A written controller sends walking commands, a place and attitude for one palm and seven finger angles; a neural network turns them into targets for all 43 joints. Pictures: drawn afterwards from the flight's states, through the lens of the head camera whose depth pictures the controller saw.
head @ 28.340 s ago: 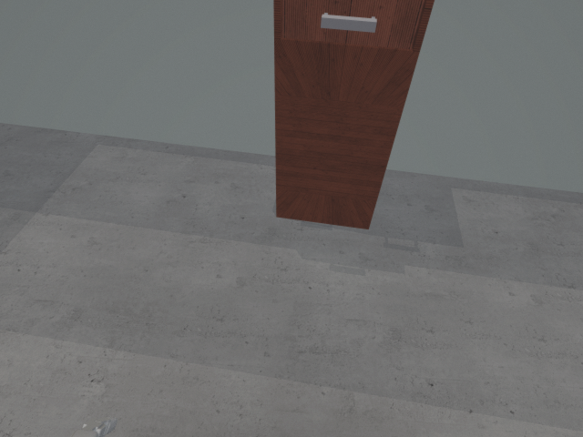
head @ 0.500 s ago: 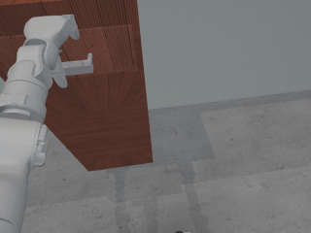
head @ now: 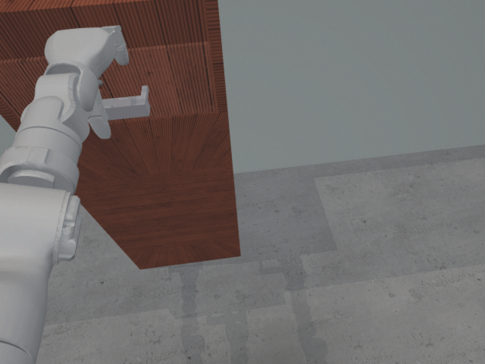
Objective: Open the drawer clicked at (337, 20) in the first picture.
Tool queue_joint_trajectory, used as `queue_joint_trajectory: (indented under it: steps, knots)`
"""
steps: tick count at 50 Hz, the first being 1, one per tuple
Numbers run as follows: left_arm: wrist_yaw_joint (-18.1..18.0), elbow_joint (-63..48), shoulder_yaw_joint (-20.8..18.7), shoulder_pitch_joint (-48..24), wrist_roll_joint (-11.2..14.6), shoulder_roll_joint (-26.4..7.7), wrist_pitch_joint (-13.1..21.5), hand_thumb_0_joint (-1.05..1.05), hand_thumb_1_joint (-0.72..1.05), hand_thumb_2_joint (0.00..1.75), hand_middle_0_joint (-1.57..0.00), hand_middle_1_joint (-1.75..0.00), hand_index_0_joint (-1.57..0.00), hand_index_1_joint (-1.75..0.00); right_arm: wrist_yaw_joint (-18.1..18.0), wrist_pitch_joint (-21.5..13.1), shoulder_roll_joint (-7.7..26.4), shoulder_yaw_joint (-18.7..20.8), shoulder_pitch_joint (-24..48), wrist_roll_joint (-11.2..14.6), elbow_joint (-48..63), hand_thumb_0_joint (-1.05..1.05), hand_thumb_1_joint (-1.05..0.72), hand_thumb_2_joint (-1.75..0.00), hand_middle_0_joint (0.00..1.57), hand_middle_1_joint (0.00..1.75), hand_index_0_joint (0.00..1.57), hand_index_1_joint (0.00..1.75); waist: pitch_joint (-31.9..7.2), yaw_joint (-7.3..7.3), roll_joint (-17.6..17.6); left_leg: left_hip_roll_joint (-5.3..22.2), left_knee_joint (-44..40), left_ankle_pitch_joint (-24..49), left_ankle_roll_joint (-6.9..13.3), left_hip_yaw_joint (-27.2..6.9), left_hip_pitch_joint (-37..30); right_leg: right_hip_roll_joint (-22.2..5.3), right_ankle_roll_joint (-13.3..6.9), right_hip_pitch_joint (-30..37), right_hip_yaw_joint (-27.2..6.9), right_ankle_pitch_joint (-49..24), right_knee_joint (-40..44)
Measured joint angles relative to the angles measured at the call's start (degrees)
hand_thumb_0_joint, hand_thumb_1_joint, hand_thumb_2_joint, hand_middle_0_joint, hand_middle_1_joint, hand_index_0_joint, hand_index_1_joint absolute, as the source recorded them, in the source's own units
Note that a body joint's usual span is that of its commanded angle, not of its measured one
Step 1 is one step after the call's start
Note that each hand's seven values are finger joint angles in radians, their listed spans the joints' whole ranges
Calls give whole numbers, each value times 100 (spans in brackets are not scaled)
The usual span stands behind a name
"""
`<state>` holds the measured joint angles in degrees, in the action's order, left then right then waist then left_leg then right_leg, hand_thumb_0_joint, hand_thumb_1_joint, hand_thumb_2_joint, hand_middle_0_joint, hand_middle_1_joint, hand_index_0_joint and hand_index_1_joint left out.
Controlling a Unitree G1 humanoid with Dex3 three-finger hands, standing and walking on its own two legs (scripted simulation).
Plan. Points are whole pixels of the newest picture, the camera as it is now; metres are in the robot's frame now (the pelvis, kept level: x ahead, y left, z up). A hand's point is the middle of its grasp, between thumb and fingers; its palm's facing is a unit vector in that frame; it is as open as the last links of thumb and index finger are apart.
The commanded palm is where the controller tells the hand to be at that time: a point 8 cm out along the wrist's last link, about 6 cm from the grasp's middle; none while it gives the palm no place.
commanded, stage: lower the fingers behind the handle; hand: left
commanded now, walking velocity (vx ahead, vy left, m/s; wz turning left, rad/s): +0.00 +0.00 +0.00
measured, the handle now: (107, 101) +0.56 +0.21 +0.13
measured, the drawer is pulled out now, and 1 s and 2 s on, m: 0.00 0.00 0.00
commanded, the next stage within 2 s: lift the fingers back up to retry in 1.54 s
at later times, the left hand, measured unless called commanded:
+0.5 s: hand (101, 83) +0.52 +0.19 +0.19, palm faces +0.07 +0.00 -1.00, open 13.4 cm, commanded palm +0.52 +0.23 +0.20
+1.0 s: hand (100, 85) +0.52 +0.19 +0.19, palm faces +0.09 +0.02 -1.00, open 13.5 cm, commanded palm +0.51 +0.24 +0.17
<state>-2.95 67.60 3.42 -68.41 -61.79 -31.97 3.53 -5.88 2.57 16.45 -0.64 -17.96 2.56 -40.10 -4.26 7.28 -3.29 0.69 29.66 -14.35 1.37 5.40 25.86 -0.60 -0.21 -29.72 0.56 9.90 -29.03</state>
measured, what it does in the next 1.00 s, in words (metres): stands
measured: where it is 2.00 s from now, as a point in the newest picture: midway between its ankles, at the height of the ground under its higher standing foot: outside the picture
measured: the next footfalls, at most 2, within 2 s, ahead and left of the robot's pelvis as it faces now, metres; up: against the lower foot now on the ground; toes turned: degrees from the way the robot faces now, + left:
none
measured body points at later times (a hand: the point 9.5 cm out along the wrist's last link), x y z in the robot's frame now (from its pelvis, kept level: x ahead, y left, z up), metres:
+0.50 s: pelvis -0.01 -0.01 -0.01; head +0.05 -0.02 +0.44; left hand +0.51 +0.18 +0.24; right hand +0.02 -0.29 -0.13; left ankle +0.00 +0.10 -0.73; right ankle +0.04 -0.12 -0.73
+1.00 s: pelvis -0.02 +0.00 -0.01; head +0.05 -0.01 +0.43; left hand +0.51 +0.19 +0.24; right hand +0.02 -0.28 -0.13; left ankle +0.00 +0.10 -0.73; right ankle +0.04 -0.12 -0.73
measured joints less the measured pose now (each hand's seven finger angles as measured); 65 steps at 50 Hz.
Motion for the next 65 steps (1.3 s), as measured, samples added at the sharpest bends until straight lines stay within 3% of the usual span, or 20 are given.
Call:
queue_joint_trajectory:
  steps: [22,35,65]
  knots:
    - [-187,120,87,-174,6,-82,-94,0,-49,30,-43,-124,-37,-131,11,-15,67,-14,-92,10,31,0,-91,-90,21,29,20,30,-47,54,67,46,243,-35,-38,-48,342,34,-53,-325,44,32,-221]
    - [-82,92,176,-218,67,-255,-109,0,-49,30,-40,-125,-35,-132,-92,-12,103,-83,-95,62,139,1,-91,-90,21,29,20,30,-59,139,95,53,419,-85,-12,-28,524,62,-38,-498,-13,6,-323]
    - [-63,-381,556,-186,167,-99,-375,0,-49,30,-38,-131,-32,-133,-164,93,58,-213,46,121,309,1,-91,-90,21,30,21,30,-121,57,198,-63,646,-165,89,-14,761,-15,60,-741,-102,74,-542]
